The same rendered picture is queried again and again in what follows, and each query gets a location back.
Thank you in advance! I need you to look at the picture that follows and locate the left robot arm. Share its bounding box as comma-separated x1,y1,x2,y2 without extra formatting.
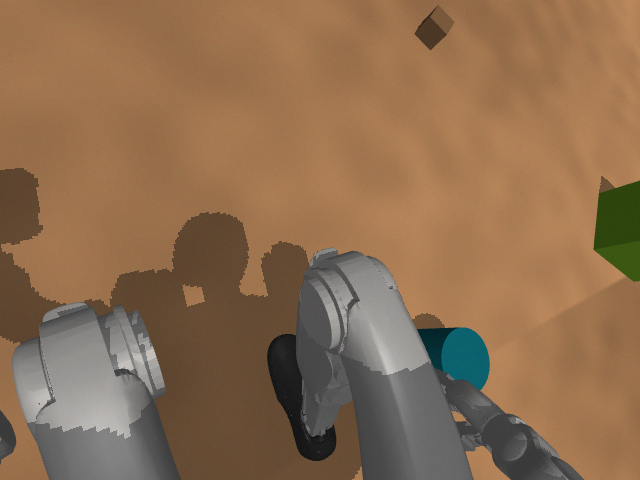
0,410,16,464

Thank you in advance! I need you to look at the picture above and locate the right robot arm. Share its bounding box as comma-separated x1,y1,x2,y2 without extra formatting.
481,414,584,480

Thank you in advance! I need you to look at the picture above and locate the right robot hand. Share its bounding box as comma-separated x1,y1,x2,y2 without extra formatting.
435,368,506,451

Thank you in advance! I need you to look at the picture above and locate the right robot foot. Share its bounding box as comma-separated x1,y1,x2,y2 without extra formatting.
267,334,336,461

